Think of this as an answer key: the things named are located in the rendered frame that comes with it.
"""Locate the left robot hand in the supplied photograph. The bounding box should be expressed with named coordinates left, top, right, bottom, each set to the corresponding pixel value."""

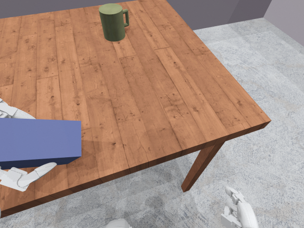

left=0, top=98, right=57, bottom=191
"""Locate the table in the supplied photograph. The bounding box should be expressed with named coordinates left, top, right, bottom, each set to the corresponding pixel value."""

left=0, top=0, right=271, bottom=218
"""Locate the sponge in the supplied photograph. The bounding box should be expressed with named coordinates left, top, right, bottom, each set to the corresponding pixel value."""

left=0, top=118, right=82, bottom=170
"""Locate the right robot hand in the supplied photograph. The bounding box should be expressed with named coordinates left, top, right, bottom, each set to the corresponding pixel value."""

left=221, top=186, right=259, bottom=228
